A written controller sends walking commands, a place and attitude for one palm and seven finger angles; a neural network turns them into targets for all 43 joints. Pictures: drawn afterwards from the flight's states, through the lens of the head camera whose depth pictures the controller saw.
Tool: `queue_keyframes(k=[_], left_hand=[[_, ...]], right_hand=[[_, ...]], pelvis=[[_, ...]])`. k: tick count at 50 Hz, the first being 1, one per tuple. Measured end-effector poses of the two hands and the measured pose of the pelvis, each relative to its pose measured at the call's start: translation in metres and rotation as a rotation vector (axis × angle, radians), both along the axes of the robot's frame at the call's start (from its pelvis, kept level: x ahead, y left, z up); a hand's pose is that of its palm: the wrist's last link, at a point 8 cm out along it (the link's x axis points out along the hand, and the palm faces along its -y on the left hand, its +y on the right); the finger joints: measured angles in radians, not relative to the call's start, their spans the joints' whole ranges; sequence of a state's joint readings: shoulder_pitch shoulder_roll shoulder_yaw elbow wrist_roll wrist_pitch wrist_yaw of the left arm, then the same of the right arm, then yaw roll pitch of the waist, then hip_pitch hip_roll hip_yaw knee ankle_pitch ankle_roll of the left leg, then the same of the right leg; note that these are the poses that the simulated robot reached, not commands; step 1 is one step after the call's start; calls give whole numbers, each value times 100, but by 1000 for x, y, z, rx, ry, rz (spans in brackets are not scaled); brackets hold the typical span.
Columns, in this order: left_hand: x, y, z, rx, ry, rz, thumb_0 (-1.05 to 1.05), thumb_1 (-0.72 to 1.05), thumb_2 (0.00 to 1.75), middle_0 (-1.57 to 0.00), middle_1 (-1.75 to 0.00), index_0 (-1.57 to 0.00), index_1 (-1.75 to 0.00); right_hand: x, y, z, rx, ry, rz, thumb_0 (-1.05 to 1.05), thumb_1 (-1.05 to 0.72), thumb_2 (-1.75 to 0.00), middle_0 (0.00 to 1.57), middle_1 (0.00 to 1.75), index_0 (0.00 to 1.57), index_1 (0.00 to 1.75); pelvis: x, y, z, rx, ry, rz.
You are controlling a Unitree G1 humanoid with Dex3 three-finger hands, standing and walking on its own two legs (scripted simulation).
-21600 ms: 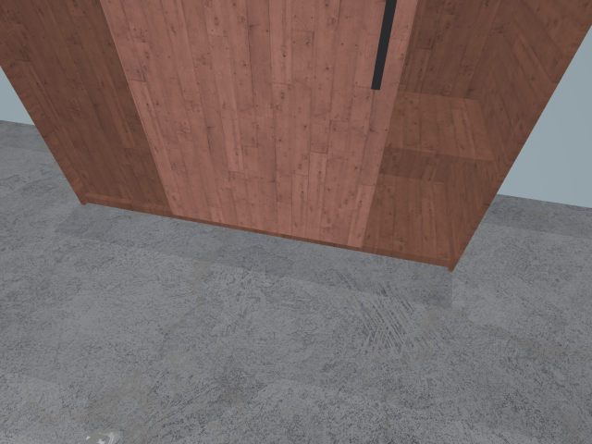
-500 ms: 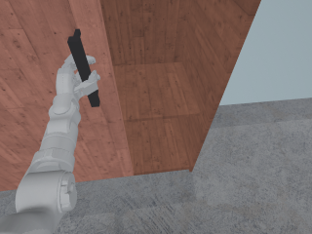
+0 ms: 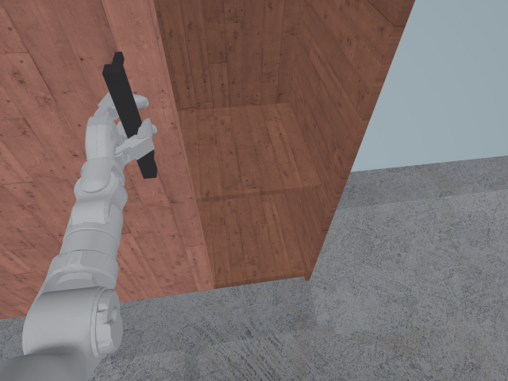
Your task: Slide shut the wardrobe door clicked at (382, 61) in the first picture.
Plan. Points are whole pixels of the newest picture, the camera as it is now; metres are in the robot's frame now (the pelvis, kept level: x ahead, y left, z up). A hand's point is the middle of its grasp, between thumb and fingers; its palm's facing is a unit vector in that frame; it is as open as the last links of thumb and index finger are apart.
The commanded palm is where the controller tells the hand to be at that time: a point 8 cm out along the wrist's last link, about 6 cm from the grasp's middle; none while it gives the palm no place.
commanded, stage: grip the handle and tug to test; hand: left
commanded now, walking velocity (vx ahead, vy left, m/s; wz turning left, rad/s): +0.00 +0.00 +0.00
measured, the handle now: (135, 121) +0.51 +0.20 +0.14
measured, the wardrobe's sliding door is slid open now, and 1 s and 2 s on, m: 0.38 0.37 0.37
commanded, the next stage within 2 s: tug the door sideways, standing still in 0.14 s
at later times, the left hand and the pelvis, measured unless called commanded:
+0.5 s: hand (147, 137) +0.46 +0.17 +0.15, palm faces +0.17 -0.99 +0.01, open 5.7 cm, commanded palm +0.43 +0.19 +0.14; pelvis +0.03 +0.00 +0.00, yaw +3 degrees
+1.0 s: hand (150, 138) +0.46 +0.16 +0.14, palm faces +0.22 -0.98 -0.03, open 6.0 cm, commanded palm +0.44 +0.15 +0.14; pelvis +0.00 +0.00 +0.00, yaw +4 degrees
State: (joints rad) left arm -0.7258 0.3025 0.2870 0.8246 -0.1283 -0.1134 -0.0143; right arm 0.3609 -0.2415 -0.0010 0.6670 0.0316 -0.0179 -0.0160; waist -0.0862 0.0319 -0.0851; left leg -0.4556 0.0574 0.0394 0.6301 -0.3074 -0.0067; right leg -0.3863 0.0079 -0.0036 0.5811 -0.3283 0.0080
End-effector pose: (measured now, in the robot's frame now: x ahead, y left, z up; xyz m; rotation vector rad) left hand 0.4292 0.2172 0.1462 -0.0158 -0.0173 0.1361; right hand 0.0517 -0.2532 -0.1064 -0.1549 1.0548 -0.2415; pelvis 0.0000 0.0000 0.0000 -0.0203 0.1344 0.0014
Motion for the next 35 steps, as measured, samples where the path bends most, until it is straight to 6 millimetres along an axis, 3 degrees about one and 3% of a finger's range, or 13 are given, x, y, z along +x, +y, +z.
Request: queue_keyframes(k=[7,16,24,29,35], left_hand=[[-1,-1,0,-1,-8,-1,1,72,77,-32,-140,-33,-138],[-2,-1,0,-3,-4,-6,1,73,77,-30,-140,-31,-138],[2,-2,1,2,33,28,1,70,82,-35,-140,-38,-139],[1,-4,1,3,45,57,2,70,84,-34,-140,-38,-140],[0,-7,1,17,43,78,1,72,84,-32,-140,-33,-140]], right_hand=[[14,3,3,12,-25,-15,1,-91,-90,20,30,20,30],[55,6,11,13,-81,0,1,-91,-90,20,30,20,30],[85,12,5,-1,-53,107,1,-91,-90,20,30,20,30],[86,17,2,14,-60,134,1,-91,-90,20,30,20,30],[68,21,-4,33,-39,144,1,-91,-90,20,30,20,30]], pelvis=[[13,1,2,2,-5,-15],[32,3,5,0,-11,-13],[29,2,4,-1,-1,43],[23,1,2,1,4,59],[15,0,0,-1,1,70]])
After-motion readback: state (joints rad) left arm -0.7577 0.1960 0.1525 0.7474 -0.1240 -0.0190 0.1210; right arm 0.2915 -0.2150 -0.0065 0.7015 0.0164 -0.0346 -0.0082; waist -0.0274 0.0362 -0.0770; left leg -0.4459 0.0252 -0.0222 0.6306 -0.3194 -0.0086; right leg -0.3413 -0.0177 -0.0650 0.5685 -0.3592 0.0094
